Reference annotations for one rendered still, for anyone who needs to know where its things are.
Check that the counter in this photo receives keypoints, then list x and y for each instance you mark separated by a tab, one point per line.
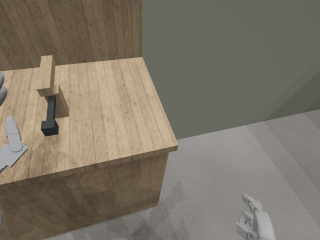
109	157

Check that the robot left hand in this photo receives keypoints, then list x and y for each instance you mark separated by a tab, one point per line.
12	152

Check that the tap lever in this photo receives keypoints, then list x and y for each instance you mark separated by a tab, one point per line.
49	127

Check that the robot right hand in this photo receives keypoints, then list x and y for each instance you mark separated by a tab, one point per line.
256	226

